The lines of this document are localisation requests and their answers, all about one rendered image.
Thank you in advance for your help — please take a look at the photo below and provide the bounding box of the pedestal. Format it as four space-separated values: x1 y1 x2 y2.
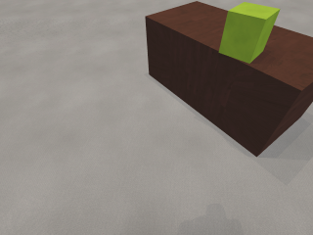
145 1 313 157

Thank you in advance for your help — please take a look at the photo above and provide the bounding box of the carton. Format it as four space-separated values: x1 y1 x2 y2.
218 2 281 64

